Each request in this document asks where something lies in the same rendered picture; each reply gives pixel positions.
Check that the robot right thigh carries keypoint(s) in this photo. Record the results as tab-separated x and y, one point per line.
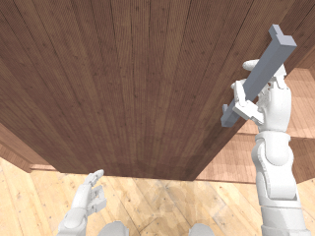
200	229

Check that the left robot hand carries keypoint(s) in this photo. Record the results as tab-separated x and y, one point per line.
89	198

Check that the wardrobe door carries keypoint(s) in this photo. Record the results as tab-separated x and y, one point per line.
135	87
18	147

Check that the left robot forearm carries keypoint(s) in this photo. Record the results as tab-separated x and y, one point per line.
74	223

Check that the right robot forearm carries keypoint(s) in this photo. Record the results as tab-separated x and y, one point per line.
276	187

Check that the handle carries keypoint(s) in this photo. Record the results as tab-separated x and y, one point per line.
274	56

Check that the robot thigh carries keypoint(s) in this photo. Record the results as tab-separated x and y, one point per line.
200	229
114	229

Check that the robot left thigh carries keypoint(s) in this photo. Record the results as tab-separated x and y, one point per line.
114	229

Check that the right robot hand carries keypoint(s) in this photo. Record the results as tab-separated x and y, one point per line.
275	101

